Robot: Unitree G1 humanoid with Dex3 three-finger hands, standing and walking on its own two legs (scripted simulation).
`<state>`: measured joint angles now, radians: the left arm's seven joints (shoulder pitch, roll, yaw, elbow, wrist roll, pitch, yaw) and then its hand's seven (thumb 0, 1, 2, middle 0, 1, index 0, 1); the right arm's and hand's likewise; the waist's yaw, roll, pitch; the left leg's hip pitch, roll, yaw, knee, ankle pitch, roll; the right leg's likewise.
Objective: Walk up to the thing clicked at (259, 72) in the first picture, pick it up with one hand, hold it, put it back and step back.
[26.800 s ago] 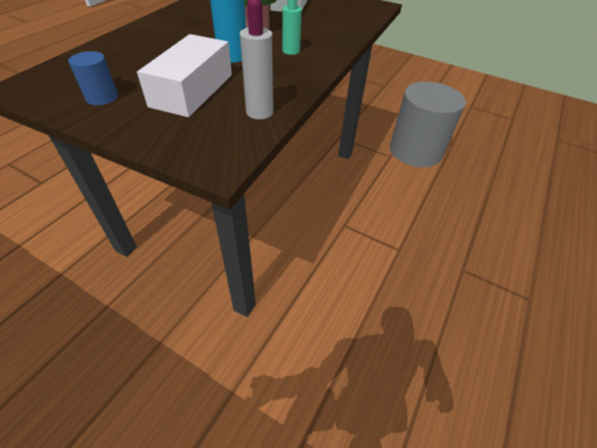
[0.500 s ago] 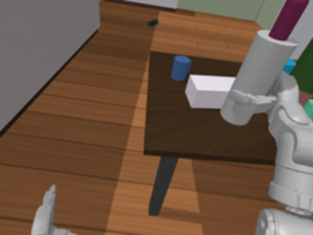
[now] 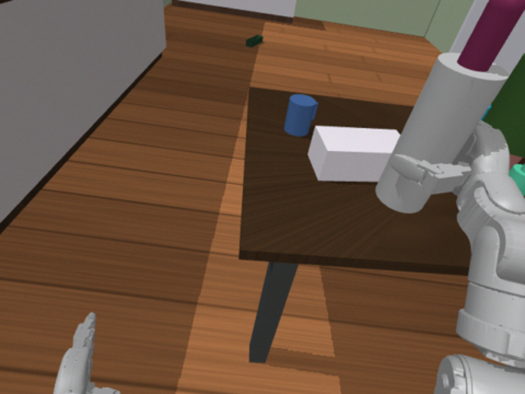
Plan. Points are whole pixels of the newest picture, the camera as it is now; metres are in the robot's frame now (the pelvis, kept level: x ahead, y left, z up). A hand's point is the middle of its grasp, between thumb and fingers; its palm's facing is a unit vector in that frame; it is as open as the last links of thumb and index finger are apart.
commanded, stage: hold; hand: right
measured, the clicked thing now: (443, 117) +0.33 -0.18 +0.32
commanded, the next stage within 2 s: crouch in 1.06 s
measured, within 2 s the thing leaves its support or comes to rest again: neither
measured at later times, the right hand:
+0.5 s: hand (435, 147) +0.33 -0.19 +0.28, palm faces +0.25 +0.97 -0.02, open 10.3 cm
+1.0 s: hand (437, 148) +0.33 -0.19 +0.28, palm faces +0.26 +0.97 -0.04, open 10.3 cm
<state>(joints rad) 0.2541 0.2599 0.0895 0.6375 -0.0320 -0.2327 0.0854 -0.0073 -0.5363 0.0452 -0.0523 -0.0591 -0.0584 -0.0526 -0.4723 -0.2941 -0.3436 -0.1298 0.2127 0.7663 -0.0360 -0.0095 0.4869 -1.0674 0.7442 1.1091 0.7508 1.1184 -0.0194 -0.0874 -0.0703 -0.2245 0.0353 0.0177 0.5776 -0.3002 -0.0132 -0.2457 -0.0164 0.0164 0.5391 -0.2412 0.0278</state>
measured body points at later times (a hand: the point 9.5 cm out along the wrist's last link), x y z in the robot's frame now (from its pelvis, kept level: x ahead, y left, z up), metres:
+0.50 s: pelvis +0.00 +0.00 +0.00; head -0.05 +0.04 +0.45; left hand +0.16 +0.26 -0.07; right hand +0.31 -0.24 +0.28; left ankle +0.01 +0.12 -0.73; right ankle +0.03 -0.14 -0.73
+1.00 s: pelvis +0.00 +0.00 +0.00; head -0.05 +0.04 +0.45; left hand +0.16 +0.26 -0.08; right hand +0.31 -0.24 +0.29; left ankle +0.01 +0.12 -0.73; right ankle +0.03 -0.14 -0.73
